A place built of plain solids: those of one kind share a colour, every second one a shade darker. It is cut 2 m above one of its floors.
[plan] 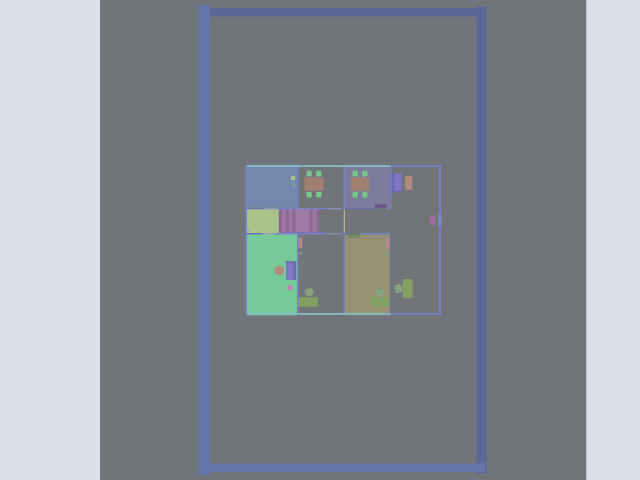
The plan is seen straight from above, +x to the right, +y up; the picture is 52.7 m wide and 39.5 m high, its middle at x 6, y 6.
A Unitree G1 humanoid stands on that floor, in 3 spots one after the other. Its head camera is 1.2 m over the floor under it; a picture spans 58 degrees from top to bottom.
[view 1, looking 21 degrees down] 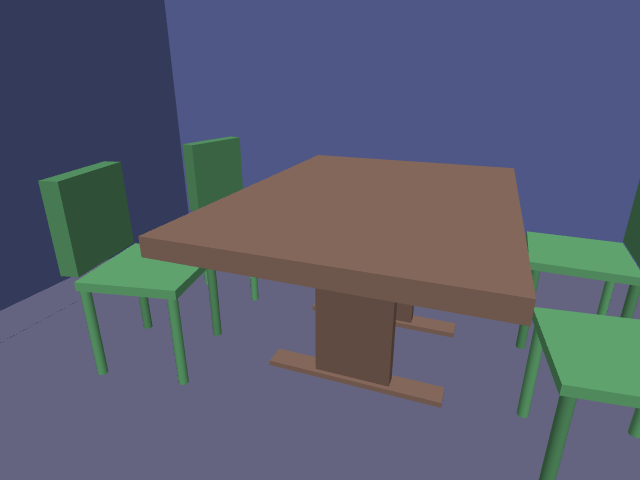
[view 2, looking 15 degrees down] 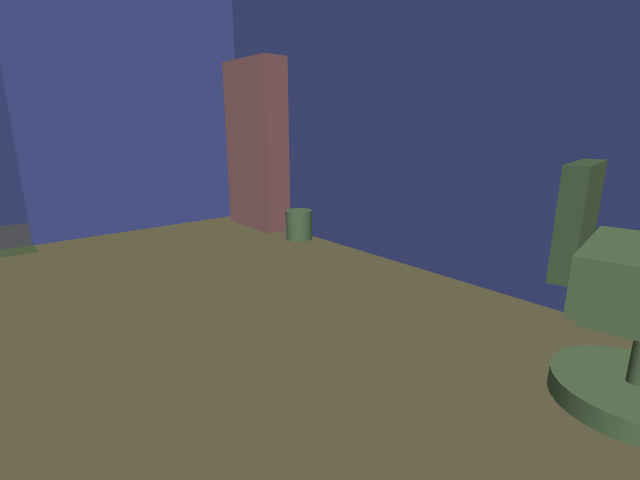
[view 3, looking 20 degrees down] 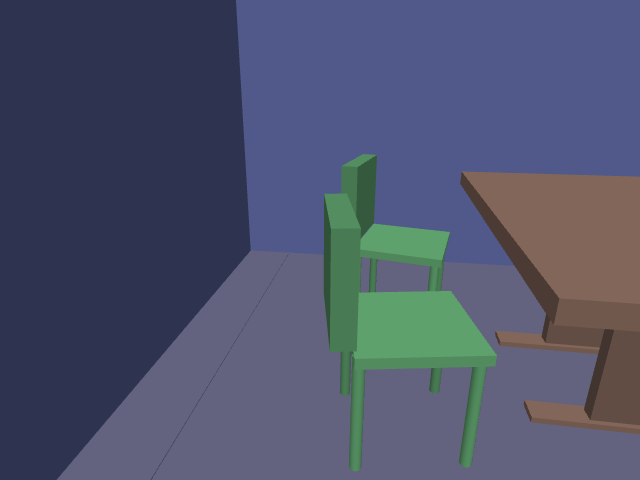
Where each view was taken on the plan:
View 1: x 11.00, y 11.00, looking -159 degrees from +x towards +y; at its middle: meeting_table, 1.28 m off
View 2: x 8.82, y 1.30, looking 50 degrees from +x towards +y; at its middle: cell_level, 4.64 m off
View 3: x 11.00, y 9.64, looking -171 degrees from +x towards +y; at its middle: wall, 3.18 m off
